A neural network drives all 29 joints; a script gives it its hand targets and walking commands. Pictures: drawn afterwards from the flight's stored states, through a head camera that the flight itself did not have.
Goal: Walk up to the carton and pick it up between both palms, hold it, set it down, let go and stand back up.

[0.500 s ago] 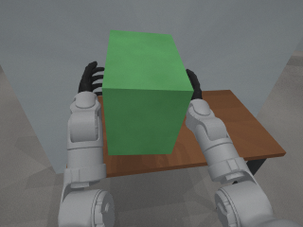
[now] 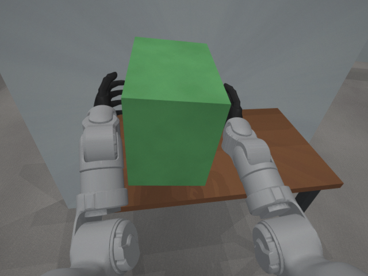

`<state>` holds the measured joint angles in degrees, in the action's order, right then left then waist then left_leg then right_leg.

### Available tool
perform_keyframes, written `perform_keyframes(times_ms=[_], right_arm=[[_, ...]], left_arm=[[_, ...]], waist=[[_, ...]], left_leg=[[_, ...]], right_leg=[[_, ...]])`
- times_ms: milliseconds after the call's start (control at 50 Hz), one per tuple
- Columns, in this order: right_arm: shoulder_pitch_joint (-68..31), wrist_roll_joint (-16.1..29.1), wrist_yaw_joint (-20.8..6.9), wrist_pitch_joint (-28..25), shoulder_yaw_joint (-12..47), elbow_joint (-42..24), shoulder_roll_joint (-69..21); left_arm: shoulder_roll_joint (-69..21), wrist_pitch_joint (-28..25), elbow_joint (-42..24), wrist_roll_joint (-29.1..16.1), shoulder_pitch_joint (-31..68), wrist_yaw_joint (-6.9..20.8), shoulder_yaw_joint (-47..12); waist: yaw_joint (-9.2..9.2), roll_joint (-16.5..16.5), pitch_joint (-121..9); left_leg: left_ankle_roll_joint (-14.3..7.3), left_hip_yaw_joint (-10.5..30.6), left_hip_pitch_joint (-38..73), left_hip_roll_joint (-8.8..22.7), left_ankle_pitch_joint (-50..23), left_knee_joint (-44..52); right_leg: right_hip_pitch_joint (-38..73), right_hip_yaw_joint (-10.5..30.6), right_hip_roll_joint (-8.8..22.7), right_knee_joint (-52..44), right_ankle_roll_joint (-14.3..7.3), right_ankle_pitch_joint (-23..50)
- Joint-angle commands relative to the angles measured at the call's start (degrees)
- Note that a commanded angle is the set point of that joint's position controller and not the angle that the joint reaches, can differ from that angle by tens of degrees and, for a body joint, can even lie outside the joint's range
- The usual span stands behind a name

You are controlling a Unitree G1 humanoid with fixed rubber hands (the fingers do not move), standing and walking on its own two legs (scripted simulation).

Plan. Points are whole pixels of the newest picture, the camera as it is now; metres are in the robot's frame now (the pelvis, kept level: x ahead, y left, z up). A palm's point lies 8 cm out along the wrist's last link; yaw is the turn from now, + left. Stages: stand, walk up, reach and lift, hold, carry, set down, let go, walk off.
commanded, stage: hold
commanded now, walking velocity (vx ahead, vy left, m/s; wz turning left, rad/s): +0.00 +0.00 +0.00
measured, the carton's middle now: (169, 110) +0.42 +0.00 +0.19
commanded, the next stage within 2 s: none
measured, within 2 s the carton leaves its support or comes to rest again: neither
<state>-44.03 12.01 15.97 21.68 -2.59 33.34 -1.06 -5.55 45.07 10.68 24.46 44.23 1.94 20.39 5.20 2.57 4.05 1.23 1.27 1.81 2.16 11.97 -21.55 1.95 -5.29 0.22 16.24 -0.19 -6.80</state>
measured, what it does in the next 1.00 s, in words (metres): stands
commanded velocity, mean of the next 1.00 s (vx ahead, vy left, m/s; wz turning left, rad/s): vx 0.00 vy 0.00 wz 0.00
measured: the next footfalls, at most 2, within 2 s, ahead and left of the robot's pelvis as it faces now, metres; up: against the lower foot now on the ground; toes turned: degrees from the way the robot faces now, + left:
none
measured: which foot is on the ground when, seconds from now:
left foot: down 0.00-1.00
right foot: down 0.00-1.00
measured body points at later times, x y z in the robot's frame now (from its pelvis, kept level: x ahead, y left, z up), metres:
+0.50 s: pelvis +0.01 +0.00 +0.00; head -0.05 +0.02 +0.44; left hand +0.39 +0.15 +0.23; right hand +0.39 -0.12 +0.21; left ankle +0.02 +0.13 -0.75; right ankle +0.04 -0.12 -0.75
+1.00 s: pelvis +0.01 +0.01 +0.00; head -0.05 +0.03 +0.45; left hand +0.38 +0.15 +0.23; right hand +0.38 -0.12 +0.21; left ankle +0.02 +0.13 -0.75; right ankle +0.04 -0.12 -0.75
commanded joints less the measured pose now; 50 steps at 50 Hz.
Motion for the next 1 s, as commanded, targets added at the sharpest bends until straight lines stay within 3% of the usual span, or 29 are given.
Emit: perform_keyframes(times_ms=[0,60,140,260,340,540,720,820,980], right_arm=[[-54.61,5.82,-5.87,-6.36,23.09,-22.37,-35.50],[-53.17,5.16,-5.61,-6.02,22.78,-20.83,-35.87],[-50.55,4.04,-5.31,-5.32,21.26,-18.57,-36.05],[-49.59,5.47,-3.93,-4.94,22.83,-21.93,-35.84],[-47.85,5.66,-3.60,-4.19,22.51,-21.04,-34.84],[-48.01,7.82,-4.12,-4.52,23.98,-23.44,-33.35],[-46.67,5.93,-5.42,-5.06,22.28,-21.25,-31.88],[-48.23,6.25,-5.39,-5.73,23.05,-23.50,-32.13],[-47.67,4.55,-5.62,-5.77,22.06,-21.59,-33.53]], left_arm=[[-32.22,-3.67,-1.95,-11.20,36.55,6.53,-28.08],[-31.36,-3.39,-0.14,-10.12,34.92,6.67,-26.27],[-30.37,-3.31,-0.17,-9.51,35.32,7.55,-24.79],[-31.11,-3.50,-3.15,-11.22,34.85,8.31,-27.81],[-31.00,-3.03,-3.09,-10.86,34.10,8.54,-28.10],[-33.18,-2.24,-8.35,-11.14,34.32,7.85,-31.42],[-32.92,-1.30,-7.04,-9.87,32.35,7.25,-30.58],[-33.45,-1.42,-7.06,-10.51,31.87,7.15,-31.28],[-32.36,-2.09,-5.53,-10.17,32.78,7.36,-29.33]], waist=[[-1.90,-4.48,-26.53],[-2.36,-2.81,-24.06],[-1.56,-2.01,-22.96],[0.74,-2.98,-26.22],[1.37,-3.59,-22.18],[1.24,-6.47,-23.30],[0.43,-6.07,-20.10],[0.49,-5.55,-22.54],[0.23,-3.89,-21.34]], left_leg=[[-0.21,-3.46,-1.50,-4.94,-14.73,2.27],[-1.47,-3.90,-3.55,-5.10,-10.62,3.58],[-1.86,-4.23,-4.31,-5.22,-7.51,4.78],[-0.42,-3.56,-1.55,-5.72,-13.71,2.53],[0.28,-3.31,-1.91,-5.59,-13.46,2.87],[2.52,-2.67,1.89,-4.56,-22.13,1.03],[1.84,-3.13,0.12,-3.72,-17.88,3.26],[1.68,-3.07,1.46,-3.98,-20.37,2.09],[0.35,-3.61,-0.86,-4.23,-14.85,3.59]], right_leg=[[10.48,-0.55,-4.16,-0.28,2.88,7.17],[10.67,0.03,-3.59,-0.78,3.38,5.55],[11.10,0.26,-3.12,-1.16,3.81,4.79],[13.74,-0.06,-3.47,-0.03,4.42,13.22],[12.04,-0.41,-3.54,-0.45,4.12,11.71],[11.11,-1.42,-4.85,-0.14,2.69,12.24],[10.09,-1.35,-4.83,-1.08,1.63,5.91],[11.24,-1.08,-4.86,-0.88,1.86,8.89],[10.57,-0.89,-4.18,-1.15,2.39,6.53]])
